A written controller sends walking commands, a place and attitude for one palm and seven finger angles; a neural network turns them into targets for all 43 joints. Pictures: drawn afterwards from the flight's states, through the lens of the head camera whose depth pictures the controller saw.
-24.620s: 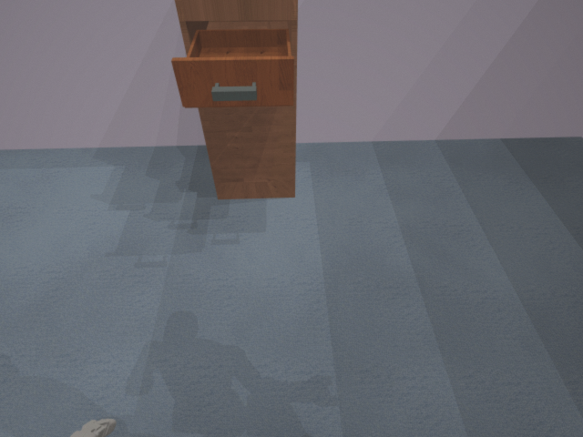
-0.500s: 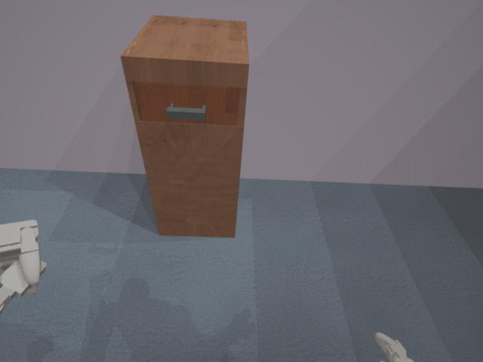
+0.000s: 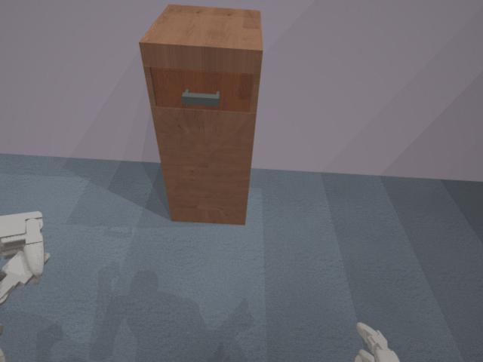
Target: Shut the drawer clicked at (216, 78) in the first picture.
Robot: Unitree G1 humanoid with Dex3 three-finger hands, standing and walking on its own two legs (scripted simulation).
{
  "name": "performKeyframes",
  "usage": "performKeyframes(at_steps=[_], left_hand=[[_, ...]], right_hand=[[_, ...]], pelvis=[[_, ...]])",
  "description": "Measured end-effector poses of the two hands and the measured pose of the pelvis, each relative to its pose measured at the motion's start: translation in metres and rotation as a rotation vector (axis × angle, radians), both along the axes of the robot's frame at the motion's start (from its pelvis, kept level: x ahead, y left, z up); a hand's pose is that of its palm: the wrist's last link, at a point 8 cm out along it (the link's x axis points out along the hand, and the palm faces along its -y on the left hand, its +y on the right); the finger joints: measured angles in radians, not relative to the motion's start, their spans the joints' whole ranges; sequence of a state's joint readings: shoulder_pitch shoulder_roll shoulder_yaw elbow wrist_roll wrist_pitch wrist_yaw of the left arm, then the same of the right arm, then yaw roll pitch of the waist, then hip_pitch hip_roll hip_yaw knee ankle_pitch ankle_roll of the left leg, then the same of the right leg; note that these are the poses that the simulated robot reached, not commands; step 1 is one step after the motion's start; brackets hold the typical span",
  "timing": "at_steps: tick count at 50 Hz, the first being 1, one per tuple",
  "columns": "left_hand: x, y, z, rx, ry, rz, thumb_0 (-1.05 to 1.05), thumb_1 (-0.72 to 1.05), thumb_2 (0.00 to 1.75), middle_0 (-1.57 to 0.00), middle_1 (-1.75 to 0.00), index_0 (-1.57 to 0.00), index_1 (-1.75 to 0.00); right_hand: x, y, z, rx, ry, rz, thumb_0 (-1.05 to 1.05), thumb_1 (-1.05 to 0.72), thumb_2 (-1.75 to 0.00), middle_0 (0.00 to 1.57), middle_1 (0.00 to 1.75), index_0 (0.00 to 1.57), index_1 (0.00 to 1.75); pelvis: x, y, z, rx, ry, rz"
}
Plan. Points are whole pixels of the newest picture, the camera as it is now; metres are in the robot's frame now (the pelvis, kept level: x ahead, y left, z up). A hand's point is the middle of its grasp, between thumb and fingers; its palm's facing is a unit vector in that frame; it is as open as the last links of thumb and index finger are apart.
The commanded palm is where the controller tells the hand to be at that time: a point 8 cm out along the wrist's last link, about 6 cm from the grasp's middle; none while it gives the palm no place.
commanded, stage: stop stepping back and stand still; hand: left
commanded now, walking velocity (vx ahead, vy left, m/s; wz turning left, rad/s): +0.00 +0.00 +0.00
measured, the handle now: (201, 96) +0.93 +0.16 -0.01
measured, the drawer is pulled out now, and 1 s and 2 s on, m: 0.00 0.00 0.00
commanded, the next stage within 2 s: let the arm hang, fingers relaxed in 0.18 s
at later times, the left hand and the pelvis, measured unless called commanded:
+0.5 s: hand out of the picture +0.12 +0.23 -0.12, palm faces +0.03 -0.95 -0.30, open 3.0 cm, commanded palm none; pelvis -0.01 +0.01 +0.00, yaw +2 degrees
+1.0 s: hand out of the picture -0.02 +0.20 -0.16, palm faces +0.04 -0.96 -0.27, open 6.6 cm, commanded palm none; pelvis +0.00 +0.00 +0.01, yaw +2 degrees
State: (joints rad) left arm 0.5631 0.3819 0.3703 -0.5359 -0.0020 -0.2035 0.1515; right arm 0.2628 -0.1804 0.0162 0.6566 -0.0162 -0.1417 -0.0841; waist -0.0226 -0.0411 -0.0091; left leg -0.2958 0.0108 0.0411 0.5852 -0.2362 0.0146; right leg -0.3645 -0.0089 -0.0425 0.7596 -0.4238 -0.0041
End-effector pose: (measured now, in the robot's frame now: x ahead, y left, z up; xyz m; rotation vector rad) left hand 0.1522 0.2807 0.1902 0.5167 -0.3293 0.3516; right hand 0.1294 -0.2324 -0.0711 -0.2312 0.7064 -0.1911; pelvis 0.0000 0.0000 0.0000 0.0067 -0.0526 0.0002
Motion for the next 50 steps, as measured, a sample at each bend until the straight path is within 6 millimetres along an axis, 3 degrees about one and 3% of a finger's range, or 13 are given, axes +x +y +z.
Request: performKeyframes(at_steps=[7, 15, 17, 19, 21, 24, 26, 28, 34, 39, 44, 50], left_hand=[[-0.007, -0.007, 0.003, 0.016, 0.024, -0.014, 0.01, 0.89, 0.9, -1.41, -1.6, -1.41, -1.6], [-0.001, 0.009, -0.012, -0.002, 0.103, 0.008, 0.01, 0.89, 0.9, -1.41, -1.6, -1.41, -1.6], [0.013, 0.019, -0.054, -0.048, 0.284, 0.019, 0.0, 0.9, 0.9, -1.4, -1.59, -1.4, -1.59], [0.02, 0.027, -0.116, -0.15, 0.532, 0.071, 0.0, 0.9, 0.9, -1.38, -1.57, -1.38, -1.57], [0.01, 0.024, -0.179, -0.254, 0.785, 0.118, 0.0, 0.9, 0.9, -1.34, -1.54, -1.35, -1.54], [-0.026, 0.001, -0.256, -0.379, 1.115, 0.137, 0.01, 0.91, 0.9, -1.26, -1.46, -1.26, -1.46], [-0.058, -0.021, -0.29, -0.445, 1.294, 0.13, 0.01, 0.91, 0.9, -1.2, -1.4, -1.2, -1.4], [-0.092, -0.039, -0.311, -0.492, 1.434, 0.135, 0.01, 0.91, 0.9, -1.13, -1.33, -1.13, -1.33], [-0.172, -0.029, -0.319, -0.561, 1.624, 0.306, 0.01, 0.91, 0.89, -0.91, -1.12, -0.91, -1.11], [-0.208, -0.021, -0.311, -0.554, 1.721, 0.386, 0.01, 0.91, 0.9, -0.72, -0.9, -0.72, -0.89], [-0.207, -0.022, -0.308, -0.546, 1.733, 0.403, 0.01, 0.91, 0.9, -0.52, -0.67, -0.52, -0.67], [-0.173, -0.03, -0.311, -0.545, 1.662, 0.349, 0.01, 0.91, 0.9, -0.33, -0.44, -0.33, -0.44]], right_hand=[[0.017, 0.006, 0.0, 0.024, 0.001, 0.053, 0.01, -0.9, -0.9, 0.2, 0.3, 0.2, 0.3], [0.025, 0.009, 0.006, 0.005, -0.002, 0.053, 0.01, -0.91, -0.9, 0.2, 0.3, 0.2, 0.3], [0.028, 0.007, -0.006, 0.032, 0.038, 0.09, 0.01, -0.9, -0.9, 0.2, 0.3, 0.2, 0.3], [0.027, 0.004, -0.02, 0.047, 0.102, 0.101, 0.01, -0.9, -0.9, 0.2, 0.3, 0.2, 0.3], [0.019, 0.001, -0.029, 0.056, 0.157, 0.091, 0.01, -0.91, -0.9, 0.2, 0.3, 0.2, 0.3], [-0.002, -0.003, -0.035, 0.053, 0.239, 0.064, 0.01, -0.91, -0.9, 0.2, 0.3, 0.2, 0.3], [-0.022, -0.006, -0.038, 0.045, 0.308, 0.044, 0.01, -0.91, -0.9, 0.2, 0.3, 0.2, 0.3], [-0.044, -0.009, -0.041, 0.039, 0.389, 0.023, 0.01, -0.91, -0.9, 0.2, 0.3, 0.2, 0.3], [-0.11, -0.012, -0.051, 0.042, 0.638, -0.019, 0.01, -0.91, -0.9, 0.2, 0.3, 0.2, 0.3], [-0.145, -0.008, -0.058, 0.074, 0.748, -0.054, 0.01, -0.91, -0.9, 0.2, 0.3, 0.2, 0.3], [-0.16, -0.001, -0.062, 0.106, 0.782, -0.072, 0.01, -0.91, -0.9, 0.2, 0.3, 0.2, 0.3], [-0.156, 0.007, -0.066, 0.133, 0.759, -0.076, 0.01, -0.91, -0.9, 0.2, 0.3, 0.2, 0.3]], pelvis=[[-0.001, -0.003, 0.0, -0.018, 0.017, 0.003], [0.004, 0.008, 0.007, -0.006, 0.026, 0.01], [0.002, 0.01, 0.005, -0.005, 0.04, 0.034], [-0.001, 0.012, 0.003, -0.006, 0.046, 0.04], [-0.003, 0.011, 0.001, -0.005, 0.041, 0.041], [-0.006, 0.009, 0.002, -0.003, 0.028, 0.036], [-0.007, 0.008, 0.003, -0.005, 0.024, 0.031], [-0.008, 0.006, 0.006, -0.007, 0.024, 0.028], [-0.007, -0.001, 0.011, -0.015, 0.033, 0.037], [-0.005, -0.001, 0.013, -0.014, 0.029, 0.036], [-0.003, -0.001, 0.013, -0.011, 0.025, 0.032], [-0.001, -0.002, 0.013, -0.006, 0.021, 0.028]])
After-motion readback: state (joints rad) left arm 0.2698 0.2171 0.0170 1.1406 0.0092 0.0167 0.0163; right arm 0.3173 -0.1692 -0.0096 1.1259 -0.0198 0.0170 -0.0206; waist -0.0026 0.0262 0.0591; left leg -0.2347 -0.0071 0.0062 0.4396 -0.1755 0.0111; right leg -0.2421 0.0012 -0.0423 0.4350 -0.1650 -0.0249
